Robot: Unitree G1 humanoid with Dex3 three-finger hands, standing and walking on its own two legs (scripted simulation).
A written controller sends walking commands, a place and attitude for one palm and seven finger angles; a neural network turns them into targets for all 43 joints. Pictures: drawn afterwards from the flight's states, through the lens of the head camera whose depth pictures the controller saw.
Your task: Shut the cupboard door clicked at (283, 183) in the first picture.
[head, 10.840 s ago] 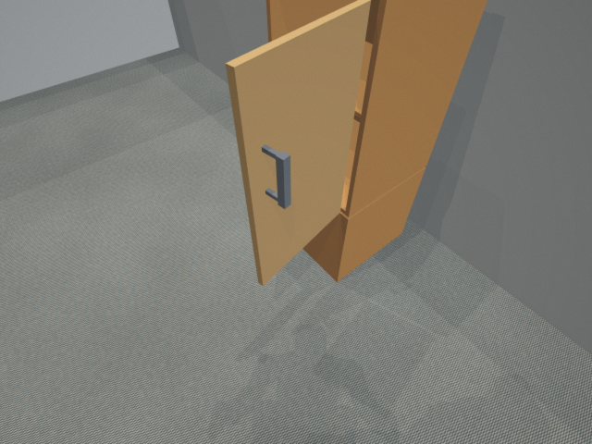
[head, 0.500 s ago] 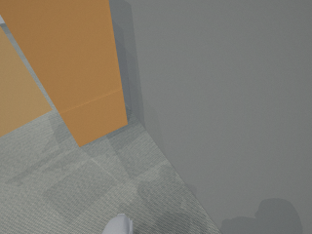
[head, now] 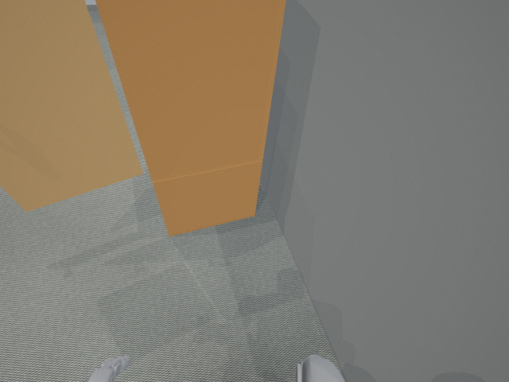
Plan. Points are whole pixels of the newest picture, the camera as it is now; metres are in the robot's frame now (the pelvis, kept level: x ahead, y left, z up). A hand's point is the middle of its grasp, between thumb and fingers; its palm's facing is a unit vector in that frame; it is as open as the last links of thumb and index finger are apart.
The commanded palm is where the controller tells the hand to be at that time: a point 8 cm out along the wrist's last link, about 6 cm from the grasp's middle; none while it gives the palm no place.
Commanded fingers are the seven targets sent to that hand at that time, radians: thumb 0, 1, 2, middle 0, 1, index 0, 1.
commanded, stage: turn to face it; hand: left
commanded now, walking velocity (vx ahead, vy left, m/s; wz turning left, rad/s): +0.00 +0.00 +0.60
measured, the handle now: out of the picture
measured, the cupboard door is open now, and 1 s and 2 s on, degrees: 100 100 100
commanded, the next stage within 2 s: take the last steps up to it in 0.56 s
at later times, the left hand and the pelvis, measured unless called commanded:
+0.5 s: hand out of the picture +0.06 +0.12 -0.15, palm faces +0.28 -0.92 -0.26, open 7.3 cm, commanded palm none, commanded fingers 0.00 0.90 0.90 -0.20 -0.30 -0.20 -0.30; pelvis +0.03 -0.09 +0.00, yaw +18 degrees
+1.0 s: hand out of the picture -0.04 +0.15 -0.17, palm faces +0.48 -0.86 -0.20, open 7.3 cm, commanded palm none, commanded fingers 0.00 0.90 0.90 -0.20 -0.30 -0.20 -0.30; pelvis +0.03 -0.03 +0.00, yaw +26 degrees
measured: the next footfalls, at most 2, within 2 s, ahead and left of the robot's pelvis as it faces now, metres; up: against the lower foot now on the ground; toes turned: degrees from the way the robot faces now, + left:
right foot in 0.28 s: +0.06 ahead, -0.17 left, +0.00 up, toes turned +10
left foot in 0.74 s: +0.01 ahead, +0.05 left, +0.00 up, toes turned +28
